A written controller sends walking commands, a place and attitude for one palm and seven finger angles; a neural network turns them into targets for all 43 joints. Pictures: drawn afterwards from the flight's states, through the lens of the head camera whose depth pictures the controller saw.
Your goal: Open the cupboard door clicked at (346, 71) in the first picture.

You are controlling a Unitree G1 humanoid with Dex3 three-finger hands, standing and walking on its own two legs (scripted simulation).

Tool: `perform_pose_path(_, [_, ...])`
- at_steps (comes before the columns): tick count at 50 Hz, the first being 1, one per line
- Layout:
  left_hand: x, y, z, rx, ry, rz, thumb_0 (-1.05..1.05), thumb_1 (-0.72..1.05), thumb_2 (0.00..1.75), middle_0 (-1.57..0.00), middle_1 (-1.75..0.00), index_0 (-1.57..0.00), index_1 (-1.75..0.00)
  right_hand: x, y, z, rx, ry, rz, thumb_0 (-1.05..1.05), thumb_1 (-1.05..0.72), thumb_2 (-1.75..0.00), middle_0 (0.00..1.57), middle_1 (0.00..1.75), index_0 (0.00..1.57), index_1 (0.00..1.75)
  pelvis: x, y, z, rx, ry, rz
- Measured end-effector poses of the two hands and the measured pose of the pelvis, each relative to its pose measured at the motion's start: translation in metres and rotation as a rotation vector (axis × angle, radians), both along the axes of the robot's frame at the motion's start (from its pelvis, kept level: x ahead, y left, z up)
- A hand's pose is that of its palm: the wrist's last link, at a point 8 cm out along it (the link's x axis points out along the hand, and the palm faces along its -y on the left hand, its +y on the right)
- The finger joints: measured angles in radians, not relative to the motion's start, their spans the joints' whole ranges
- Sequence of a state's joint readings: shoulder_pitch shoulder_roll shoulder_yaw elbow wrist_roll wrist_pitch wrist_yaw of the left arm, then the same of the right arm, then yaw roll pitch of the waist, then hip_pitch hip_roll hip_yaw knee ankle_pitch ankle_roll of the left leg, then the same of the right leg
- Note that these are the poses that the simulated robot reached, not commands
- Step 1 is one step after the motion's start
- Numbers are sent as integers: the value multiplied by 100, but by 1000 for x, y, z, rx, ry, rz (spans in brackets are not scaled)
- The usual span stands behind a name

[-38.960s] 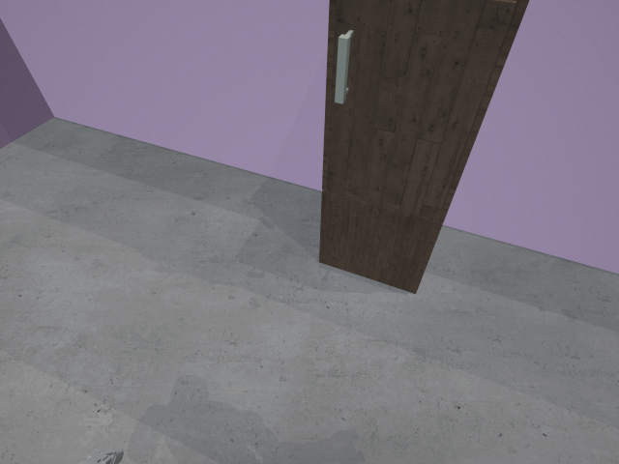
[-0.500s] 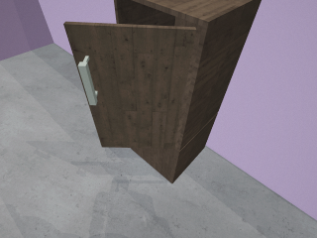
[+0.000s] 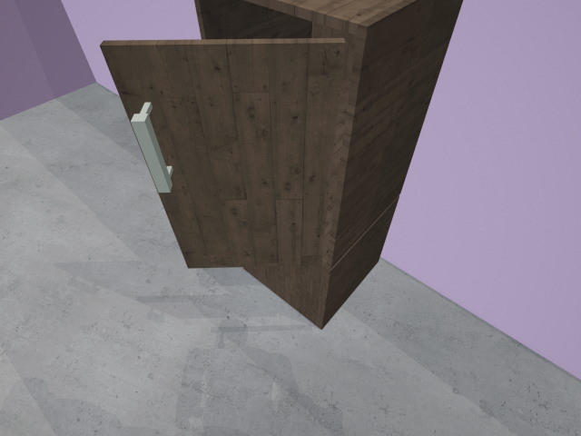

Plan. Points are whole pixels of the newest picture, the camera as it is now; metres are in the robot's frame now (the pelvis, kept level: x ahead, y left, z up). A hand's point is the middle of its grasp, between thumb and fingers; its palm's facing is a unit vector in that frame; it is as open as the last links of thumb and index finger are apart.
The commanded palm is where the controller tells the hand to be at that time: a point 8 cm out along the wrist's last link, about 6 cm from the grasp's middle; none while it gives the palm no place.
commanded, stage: come to a stop and stand still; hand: left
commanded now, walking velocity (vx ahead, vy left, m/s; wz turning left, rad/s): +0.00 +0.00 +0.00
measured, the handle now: (156, 149) +0.55 +0.27 +0.09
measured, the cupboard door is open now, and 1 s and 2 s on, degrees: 42 42 42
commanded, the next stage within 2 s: look again from close up in 1.06 s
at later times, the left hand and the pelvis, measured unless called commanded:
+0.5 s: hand out of the picture +0.00 +0.15 -0.16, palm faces +0.00 -0.98 -0.20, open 7.4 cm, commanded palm none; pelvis +0.00 -0.01 +0.01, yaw +0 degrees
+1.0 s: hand out of the picture +0.03 +0.14 -0.16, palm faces +0.03 -0.98 -0.21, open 7.3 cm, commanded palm none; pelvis +0.03 -0.03 +0.01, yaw +0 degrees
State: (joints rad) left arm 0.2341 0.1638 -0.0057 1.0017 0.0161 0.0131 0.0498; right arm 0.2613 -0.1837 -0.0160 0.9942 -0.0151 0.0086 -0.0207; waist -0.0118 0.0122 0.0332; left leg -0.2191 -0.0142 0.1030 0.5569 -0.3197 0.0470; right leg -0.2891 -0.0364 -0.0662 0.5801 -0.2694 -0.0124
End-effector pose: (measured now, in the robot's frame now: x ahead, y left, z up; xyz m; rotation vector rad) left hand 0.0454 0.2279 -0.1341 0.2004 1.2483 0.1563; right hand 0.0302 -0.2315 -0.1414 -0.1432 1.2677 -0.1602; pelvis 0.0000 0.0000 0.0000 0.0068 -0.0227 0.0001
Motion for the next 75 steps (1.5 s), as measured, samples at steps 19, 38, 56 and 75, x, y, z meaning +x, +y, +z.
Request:
perform_pose_path(19, [-51,-14,8,-16,127,25,1,90,90,-20,-29,-20,-30,-24,1,-2,45,81,42,1,-92,-90,20,30,20,30,-2,-10,9,11,3,-1])
perform_pose_path(38, [-31,-33,3,-27,139,35,2,92,90,-20,-30,-20,-30,-33,2,-2,66,173,6,1,-91,-90,20,30,20,30,18,-25,10,8,7,2])
perform_pose_path(56, [-23,-42,2,-33,137,55,1,92,90,-20,-29,-20,-30,-3,-14,0,37,138,24,1,-91,-90,20,30,20,30,31,-34,10,7,9,8])
perform_pose_path(75, [-23,-49,1,-40,141,65,1,91,90,-20,-29,-20,-30,-4,-17,1,39,153,24,1,-91,-90,20,30,20,30,34,-40,11,5,8,12])
